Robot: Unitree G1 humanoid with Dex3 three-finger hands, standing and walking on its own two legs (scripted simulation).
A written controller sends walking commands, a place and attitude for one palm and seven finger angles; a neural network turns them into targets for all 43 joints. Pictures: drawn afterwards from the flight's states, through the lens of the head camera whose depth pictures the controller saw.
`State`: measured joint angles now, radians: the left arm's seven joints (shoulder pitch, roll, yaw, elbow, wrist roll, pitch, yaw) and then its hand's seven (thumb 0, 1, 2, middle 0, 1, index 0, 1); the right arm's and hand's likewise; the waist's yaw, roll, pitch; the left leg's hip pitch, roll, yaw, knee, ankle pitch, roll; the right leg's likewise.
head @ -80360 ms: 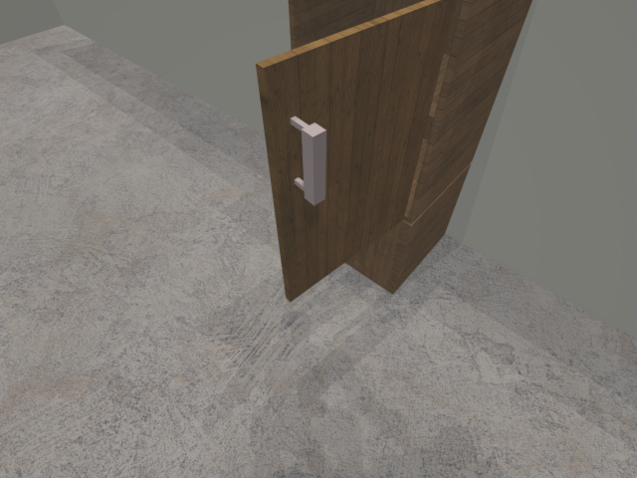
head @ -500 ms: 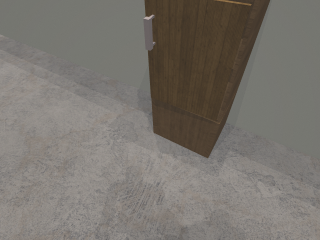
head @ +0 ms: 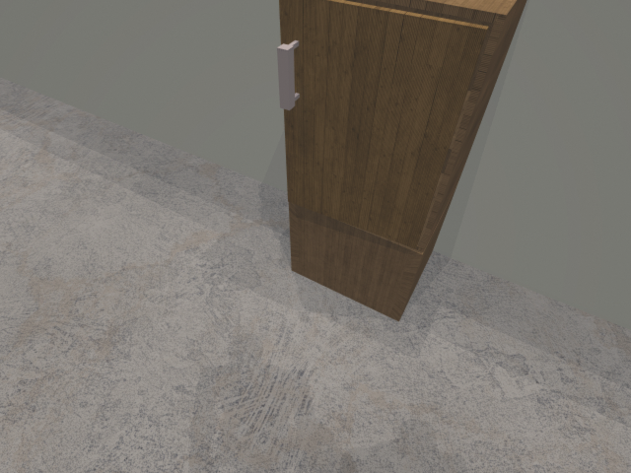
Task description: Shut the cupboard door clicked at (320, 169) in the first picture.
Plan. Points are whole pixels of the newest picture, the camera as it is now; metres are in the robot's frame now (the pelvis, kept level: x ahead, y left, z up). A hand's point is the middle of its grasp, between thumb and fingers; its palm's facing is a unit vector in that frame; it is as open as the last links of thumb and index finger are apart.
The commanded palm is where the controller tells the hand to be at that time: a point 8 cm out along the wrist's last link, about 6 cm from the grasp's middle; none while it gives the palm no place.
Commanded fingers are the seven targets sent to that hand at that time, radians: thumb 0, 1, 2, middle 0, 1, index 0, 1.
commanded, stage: look to check the result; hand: left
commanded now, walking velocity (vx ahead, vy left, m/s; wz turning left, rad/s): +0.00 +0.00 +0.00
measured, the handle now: (291, 75) +0.92 +0.10 +0.08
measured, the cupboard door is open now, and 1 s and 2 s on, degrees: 2 2 2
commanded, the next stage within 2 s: stand and wait in 0.56 s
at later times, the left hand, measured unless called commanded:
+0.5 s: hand out of the picture +0.01 +0.16 -0.18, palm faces +0.03 -0.98 -0.17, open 7.4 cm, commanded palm none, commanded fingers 0.00 0.90 0.90 -0.20 -0.30 -0.20 -0.30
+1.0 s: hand out of the picture +0.01 +0.16 -0.17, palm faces +0.04 -0.98 -0.19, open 7.4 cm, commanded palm none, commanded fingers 0.00 0.90 0.90 -0.20 -0.30 -0.20 -0.30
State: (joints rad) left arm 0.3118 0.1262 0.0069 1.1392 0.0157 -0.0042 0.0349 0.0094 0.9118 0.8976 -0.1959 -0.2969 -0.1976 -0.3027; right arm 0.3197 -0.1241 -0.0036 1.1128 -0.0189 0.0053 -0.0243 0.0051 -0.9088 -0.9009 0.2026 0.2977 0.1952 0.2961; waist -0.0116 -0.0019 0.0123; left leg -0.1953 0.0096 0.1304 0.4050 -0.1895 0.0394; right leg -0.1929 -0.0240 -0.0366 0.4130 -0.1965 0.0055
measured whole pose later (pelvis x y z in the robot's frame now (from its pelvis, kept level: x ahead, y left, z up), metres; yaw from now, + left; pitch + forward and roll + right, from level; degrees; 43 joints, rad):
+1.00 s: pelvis +0.03 -0.01 +0.00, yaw +0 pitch -2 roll +0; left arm 0.30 0.14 0.01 1.16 0.01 -0.01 0.04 0.00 0.90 0.90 -0.19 -0.30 -0.20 -0.30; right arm 0.30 -0.14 0.00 1.14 -0.02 0.00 -0.03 0.01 -0.91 -0.90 0.20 0.30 0.20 0.30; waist -0.01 0.00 0.03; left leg -0.13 0.02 0.12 0.36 -0.21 0.02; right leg -0.13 -0.01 -0.04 0.38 -0.22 -0.01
